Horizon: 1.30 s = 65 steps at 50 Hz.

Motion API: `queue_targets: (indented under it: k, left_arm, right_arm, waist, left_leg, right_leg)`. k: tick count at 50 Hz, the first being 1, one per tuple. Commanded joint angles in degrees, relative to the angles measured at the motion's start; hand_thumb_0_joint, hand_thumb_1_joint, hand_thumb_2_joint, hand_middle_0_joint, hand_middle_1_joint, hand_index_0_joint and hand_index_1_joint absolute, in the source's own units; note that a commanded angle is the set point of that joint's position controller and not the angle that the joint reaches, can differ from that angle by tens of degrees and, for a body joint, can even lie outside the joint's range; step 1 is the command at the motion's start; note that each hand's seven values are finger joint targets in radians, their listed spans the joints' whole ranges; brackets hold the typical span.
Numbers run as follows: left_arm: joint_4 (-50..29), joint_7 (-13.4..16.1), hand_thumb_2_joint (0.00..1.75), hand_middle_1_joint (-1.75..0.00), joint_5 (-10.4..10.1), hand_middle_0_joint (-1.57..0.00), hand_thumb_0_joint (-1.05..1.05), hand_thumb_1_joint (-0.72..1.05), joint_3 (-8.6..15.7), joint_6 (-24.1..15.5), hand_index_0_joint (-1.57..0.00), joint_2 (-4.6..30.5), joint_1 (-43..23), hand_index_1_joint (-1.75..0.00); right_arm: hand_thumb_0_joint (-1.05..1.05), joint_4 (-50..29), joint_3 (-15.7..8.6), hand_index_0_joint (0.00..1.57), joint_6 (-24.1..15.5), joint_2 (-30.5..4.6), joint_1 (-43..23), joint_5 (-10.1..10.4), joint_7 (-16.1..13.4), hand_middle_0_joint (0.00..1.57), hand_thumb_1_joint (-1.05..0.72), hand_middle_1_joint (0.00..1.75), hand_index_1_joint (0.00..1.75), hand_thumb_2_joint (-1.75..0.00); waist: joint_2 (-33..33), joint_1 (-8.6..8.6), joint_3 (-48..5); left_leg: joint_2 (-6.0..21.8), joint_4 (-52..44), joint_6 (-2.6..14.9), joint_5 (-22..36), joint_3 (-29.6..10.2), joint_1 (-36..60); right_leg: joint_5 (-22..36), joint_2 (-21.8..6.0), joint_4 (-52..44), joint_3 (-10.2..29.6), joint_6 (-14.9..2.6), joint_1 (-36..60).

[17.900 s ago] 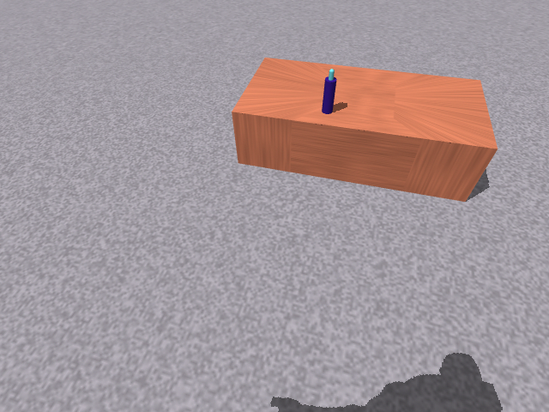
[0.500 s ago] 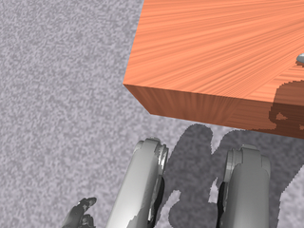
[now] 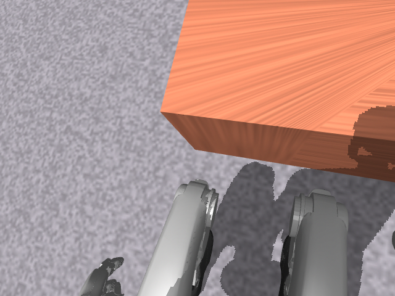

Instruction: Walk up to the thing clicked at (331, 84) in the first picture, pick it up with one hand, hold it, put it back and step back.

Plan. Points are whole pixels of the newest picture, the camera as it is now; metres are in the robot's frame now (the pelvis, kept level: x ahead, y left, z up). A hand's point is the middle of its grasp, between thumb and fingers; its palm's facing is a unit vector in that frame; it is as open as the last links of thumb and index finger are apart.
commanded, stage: settle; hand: right
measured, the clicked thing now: out of the picture +0.51 -0.31 +0.05
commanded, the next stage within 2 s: lift in 1.22 s
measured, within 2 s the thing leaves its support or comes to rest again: leaves its support in 0.10 s
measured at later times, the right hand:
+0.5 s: hand out of the picture +0.51 -0.30 +0.08, palm faces +0.31 +0.95 -0.02, open 6.9 cm
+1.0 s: hand out of the picture +0.51 -0.30 +0.11, palm faces +0.31 +0.95 -0.01, open 6.9 cm
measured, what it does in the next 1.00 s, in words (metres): rises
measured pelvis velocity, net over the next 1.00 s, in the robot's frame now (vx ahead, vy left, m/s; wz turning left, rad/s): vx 0.02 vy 0.00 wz -0.05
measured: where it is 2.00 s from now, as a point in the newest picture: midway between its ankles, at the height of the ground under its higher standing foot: (240, 280)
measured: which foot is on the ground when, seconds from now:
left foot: down 0.00-1.00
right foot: down 0.00-1.00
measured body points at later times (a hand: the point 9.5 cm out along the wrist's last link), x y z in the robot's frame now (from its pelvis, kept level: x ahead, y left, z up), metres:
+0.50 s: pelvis +0.01 +0.00 +0.07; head +0.22 -0.05 +0.46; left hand +0.12 +0.27 -0.05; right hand +0.49 -0.35 +0.08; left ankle +0.08 +0.12 -0.35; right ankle +0.09 -0.15 -0.35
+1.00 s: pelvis +0.02 +0.00 +0.10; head +0.22 -0.06 +0.50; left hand +0.13 +0.26 -0.02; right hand +0.48 -0.35 +0.11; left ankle +0.08 +0.12 -0.35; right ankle +0.09 -0.15 -0.35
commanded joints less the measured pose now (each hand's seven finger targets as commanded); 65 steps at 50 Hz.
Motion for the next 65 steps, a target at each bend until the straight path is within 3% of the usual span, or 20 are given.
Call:
queue_targets:
  k: [1, 6, 8, 10, 12, 14, 16, 17, 19, 21, 23, 26, 30, 36, 42, 47, 57, 61, 63, 65]
  left_arm:
    - [-1.76, 1.09, 0.89, -0.30, -0.05, -0.20, 0.00, 0.91, 5.32, -0.52, -0.20, 12.40, 9.73, -0.30]
    - [-0.57, 1.81, 0.89, -0.30, -0.73, -0.20, 0.00, 0.92, 6.37, -1.32, -0.20, 11.38, 9.39, -0.29]
    - [1.82, 2.20, 0.89, -0.30, -0.70, -0.20, 0.00, 0.91, 7.55, -1.45, -0.20, 12.05, 10.28, -0.30]
    - [-0.32, 2.29, 0.89, -0.30, -1.10, -0.20, 0.00, 0.91, 6.52, -1.89, -0.20, 10.57, 9.48, -0.29]
    - [0.80, 2.47, 0.89, -0.30, -1.29, -0.19, 0.00, 0.92, 6.91, -1.83, -0.20, 10.40, 9.76, -0.29]
    - [3.84, 2.40, 0.89, -0.30, -1.10, -0.20, 0.00, 0.91, 7.19, -2.11, -0.20, 10.41, 10.50, -0.29]
    - [0.07, 2.32, 0.89, -0.30, -1.41, -0.20, 0.00, 0.91, 6.66, -2.56, -0.20, 10.23, 9.26, -0.29]
    - [-0.01, 2.15, 0.89, -0.29, -1.45, -0.19, 0.00, 0.91, 7.05, -2.40, -0.20, 10.23, 9.57, -0.29]
    - [0.17, 1.99, 0.89, -0.30, -1.55, -0.20, 0.00, 0.91, 7.35, -2.47, -0.20, 10.19, 9.35, -0.29]
    - [0.29, 1.90, 0.89, -0.30, -1.68, -0.20, 0.00, 0.91, 7.19, -2.97, -0.20, 10.25, 9.21, -0.29]
    - [-0.42, 1.68, 0.89, -0.30, -1.83, -0.20, 0.00, 0.91, 7.41, -2.95, -0.20, 10.78, 9.49, -0.29]
    - [-0.97, 1.57, 0.88, -0.30, -1.88, -0.20, 0.00, 0.91, 7.58, -3.10, -0.20, 10.38, 9.19, -0.29]
    - [-0.89, 1.79, 0.88, -0.30, -1.84, -0.20, 0.00, 0.92, 7.67, -3.32, -0.20, 10.15, 9.65, -0.29]
    - [-0.34, 1.96, 0.88, -0.30, -1.57, -0.19, 0.00, 0.92, 7.77, -3.54, -0.20, 9.91, 9.16, -0.29]
    - [-0.27, 2.00, 0.88, -0.30, -1.57, -0.19, 0.00, 0.92, 7.70, -3.66, -0.20, 9.37, 9.70, -0.29]
    - [-0.41, 1.79, 0.88, -0.30, -1.65, -0.20, 0.00, 0.91, 7.64, -3.60, -0.20, 9.64, 9.18, -0.30]
    - [-0.38, 1.57, 0.88, -0.31, -1.47, -0.19, 0.00, 0.92, 7.97, -3.61, -0.20, 9.32, 10.00, -0.30]
    - [-0.52, 1.61, 0.88, -0.30, -1.45, -0.19, 0.00, 0.92, 7.78, -3.66, -0.20, 8.98, 8.95, -0.29]
    - [-0.77, 1.57, 0.87, -0.30, -1.50, -0.19, 0.00, 0.93, 7.88, -3.60, -0.20, 9.14, 9.37, -0.29]
    - [-0.62, 1.60, 0.88, -0.30, -1.44, -0.19, 0.00, 0.92, 8.05, -3.71, -0.20, 9.35, 9.30, -0.29]
  right_arm:
    - [0.00, -20.03, -1.78, 1.49, -4.96, -19.12, -24.54, 1.44, -0.93, 1.47, -0.67, 1.53, 1.53, -1.42]
    - [0.00, -26.95, -2.05, 1.48, -4.56, -19.09, -26.34, 2.68, -1.75, 1.46, -0.60, 1.51, 1.51, -1.39]
    - [0.00, -24.23, -1.62, 1.49, -3.95, -18.38, -24.32, 2.71, -1.89, 1.47, -0.61, 1.51, 1.51, -1.39]
    - [0.00, -29.53, -2.08, 1.52, -4.57, -19.20, -27.40, 3.08, -2.29, 1.50, -0.62, 1.53, 1.53, -1.40]
    - [0.00, -23.60, -1.66, 1.51, -3.78, -18.17, -24.44, 2.80, -2.55, 1.49, -0.61, 1.53, 1.53, -1.39]
    - [0.00, -16.16, -0.39, 1.51, -3.36, -13.92, -20.74, 2.97, -2.08, 1.49, -0.63, 1.51, 1.51, -1.38]
    - [0.00, -23.51, -1.42, 1.52, -4.45, -17.47, -24.22, 2.69, -1.82, 1.49, -0.59, 1.52, 1.52, -1.39]
    - [0.00, -19.55, -1.13, 1.52, -3.80, -16.59, -21.19, 2.17, -1.71, 1.49, -0.59, 1.51, 1.51, -1.37]
    - [0.00, -16.61, -0.06, 1.50, -3.64, -13.65, -20.45, 2.67, -0.99, 1.48, -0.59, 1.51, 1.51, -1.37]
    - [0.00, -15.41, -0.55, 1.50, -3.97, -13.13, -19.67, 3.15, -0.38, 1.48, -0.57, 1.50, 1.50, -1.35]
    - [0.00, -17.21, -2.02, 1.49, -4.17, -16.03, -20.68, 2.80, -0.32, 1.47, -0.56, 1.49, 1.49, -1.35]
    - [0.00, -17.72, -1.50, 1.46, -4.55, -14.84, -21.06, 3.16, 0.03, 1.44, -0.58, 1.47, 1.47, -1.34]
    - [0.00, -19.57, -1.90, 1.43, -5.35, -16.15, -23.39, 3.16, -0.44, 1.41, -0.58, 1.46, 1.46, -1.34]
    - [0.00, -21.13, -0.70, 1.40, -6.16, -14.82, -24.44, 2.87, -1.22, 1.39, -0.60, 1.45, 1.45, -1.34]
    - [0.00, -19.61, 0.20, 1.40, -6.19, -13.02, -23.22, 2.80, -1.40, 1.38, -0.57, 1.45, 1.45, -1.34]
    - [0.00, -17.18, -0.15, 1.42, -6.35, -12.78, -21.30, 2.68, -1.55, 1.40, -0.59, 1.47, 1.47, -1.35]
    - [0.00, -19.70, 0.39, 1.40, -7.09, -11.48, -22.10, 2.61, -1.96, 1.38, -0.57, 1.46, 1.46, -1.36]
    - [0.00, -19.66, 2.10, 1.41, -7.39, -9.95, -22.53, 2.51, -2.32, 1.39, -0.61, 1.50, 1.50, -1.40]
    - [0.00, -19.80, 0.65, 1.39, -7.54, -11.51, -21.73, 2.29, -2.79, 1.36, -0.59, 1.48, 1.48, -1.39]
    - [0.00, -20.57, 1.82, 1.40, -7.75, -9.74, -22.17, 2.50, -2.69, 1.38, -0.61, 1.49, 1.50, -1.41]
  waist:
    - [-19.02, -1.85, -45.90]
    - [-18.51, -2.42, -48.14]
    - [-18.04, -1.96, -45.54]
    - [-18.93, -2.70, -50.57]
    - [-16.90, -2.20, -46.93]
    - [-14.18, -0.79, -39.35]
    - [-16.57, -2.38, -44.78]
    - [-15.76, -2.52, -46.09]
    - [-14.07, -1.81, -43.22]
    - [-13.37, -1.58, -40.69]
    - [-14.94, -2.63, -42.09]
    - [-13.69, -2.65, -44.57]
    - [-13.58, -2.65, -46.05]
    - [-16.68, -2.76, -45.96]
    - [-14.31, -2.40, -45.79]
    - [-14.53, -2.55, -43.76]
    - [-15.07, -2.49, -45.74]
    - [-15.62, -2.29, -44.33]
    - [-14.83, -3.12, -45.08]
    - [-15.96, -2.63, -45.14]
  left_leg:
    - [0.53, -15.66, 4.46, 15.42, 3.52, 19.47]
    - [0.81, -19.19, 4.16, 16.67, 2.27, 23.26]
    - [0.81, -20.77, 4.15, 15.60, 1.96, 22.75]
    - [0.87, -20.53, 4.25, 18.70, 1.88, 24.35]
    - [0.87, -22.43, 4.04, 19.20, 1.17, 26.20]
    - [0.97, -23.08, 3.91, 17.77, 1.76, 23.81]
    - [1.05, -23.51, 4.21, 18.72, 1.29, 25.19]
    - [1.13, -24.02, 4.17, 20.11, 1.09, 27.52]
    - [1.05, -24.88, 4.03, 19.66, 0.85, 27.08]
    - [1.18, -25.03, 4.08, 19.29, 1.39, 25.80]
    - [1.33, -25.57, 4.32, 17.89, 1.26, 25.89]
    - [1.37, -26.77, 4.10, 19.45, 0.69, 28.27]
    - [1.45, -28.35, 3.98, 18.60, 0.28, 30.67]
    - [1.54, -28.99, 4.31, 18.79, 0.39, 29.10]
    - [1.59, -30.99, 3.97, 20.57, 0.18, 31.93]
    - [1.68, -31.20, 4.22, 19.10, 0.61, 30.68]
    - [1.87, -31.75, 4.20, 21.57, 0.58, 31.83]
    - [1.88, -32.75, 4.34, 19.36, 0.43, 31.46]
    - [1.92, -32.97, 4.37, 19.18, 0.47, 32.25]
    - [2.04, -32.79, 4.42, 19.25, 0.74, 31.42]
  right_leg:
    - [10.51, -0.86, -15.19, -6.04, -4.44, 38.08]
    - [11.07, -0.94, -17.26, -6.74, -4.55, 40.81]
    - [10.07, -1.06, -18.11, -6.84, -4.70, 40.84]
    - [13.99, -1.04, -18.85, -6.67, -4.54, 44.94]
    - [13.73, -0.99, -19.27, -7.18, -4.76, 42.65]
    - [11.97, -0.92, -19.94, -6.66, -4.98, 39.50]
    - [13.61, -0.84, -21.23, -6.74, -4.90, 43.22]
    - [15.19, -0.82, -21.70, -7.11, -4.94, 44.31]
    - [14.17, -0.76, -21.90, -7.02, -5.18, 42.27]
    - [14.12, -0.71, -22.81, -6.51, -5.13, 42.25]
    - [13.42, -0.58, -24.29, -6.64, -5.00, 44.18]
    - [14.77, -0.58, -24.19, -6.97, -5.27, 45.68]
    - [13.39, -0.46, -25.43, -7.18, -5.20, 45.94]
    - [14.75, -0.36, -27.18, -7.04, -4.89, 50.10]
    - [15.96, -0.39, -27.94, -7.16, -5.06, 50.59]
    - [15.19, -0.17, -29.52, -6.62, -4.90, 51.13]
    - [18.74, -0.35, -30.25, -6.47, -4.80, 54.79]
    - [15.49, -0.09, -31.37, -6.65, -4.79, 53.82]
    - [15.46, -0.18, -31.82, -6.68, -4.74, 54.47]
    - [15.90, -0.09, -32.30, -6.35, -4.58, 55.87]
